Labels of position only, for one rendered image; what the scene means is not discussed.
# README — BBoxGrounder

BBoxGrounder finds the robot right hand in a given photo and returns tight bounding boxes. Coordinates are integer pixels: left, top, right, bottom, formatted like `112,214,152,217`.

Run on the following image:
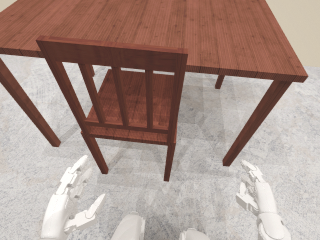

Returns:
236,160,278,218

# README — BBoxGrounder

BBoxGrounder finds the robot thigh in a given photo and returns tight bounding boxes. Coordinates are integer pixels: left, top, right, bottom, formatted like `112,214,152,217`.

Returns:
111,214,146,240
179,230,210,240

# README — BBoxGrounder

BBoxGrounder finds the robot left hand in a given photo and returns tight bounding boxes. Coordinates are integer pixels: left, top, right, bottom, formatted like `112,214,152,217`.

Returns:
41,155,107,240

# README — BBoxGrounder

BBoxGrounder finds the right robot thigh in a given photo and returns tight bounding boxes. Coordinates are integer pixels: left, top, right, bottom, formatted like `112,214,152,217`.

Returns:
179,230,210,240

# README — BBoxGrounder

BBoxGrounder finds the chair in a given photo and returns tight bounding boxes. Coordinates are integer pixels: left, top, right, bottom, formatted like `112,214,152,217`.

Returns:
36,35,189,182

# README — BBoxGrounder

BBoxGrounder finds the table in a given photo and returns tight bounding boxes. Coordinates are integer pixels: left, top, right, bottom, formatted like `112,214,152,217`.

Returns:
0,0,309,167

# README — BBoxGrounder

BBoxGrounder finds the left robot thigh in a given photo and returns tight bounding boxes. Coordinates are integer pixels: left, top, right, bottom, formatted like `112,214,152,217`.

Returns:
111,214,146,240

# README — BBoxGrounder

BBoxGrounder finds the robot right forearm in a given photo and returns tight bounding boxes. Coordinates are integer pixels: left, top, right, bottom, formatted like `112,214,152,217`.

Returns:
256,212,291,240

